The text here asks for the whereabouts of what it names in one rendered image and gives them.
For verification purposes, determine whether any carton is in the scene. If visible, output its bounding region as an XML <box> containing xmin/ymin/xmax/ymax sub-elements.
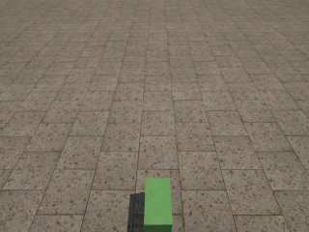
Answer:
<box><xmin>144</xmin><ymin>178</ymin><xmax>173</xmax><ymax>232</ymax></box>

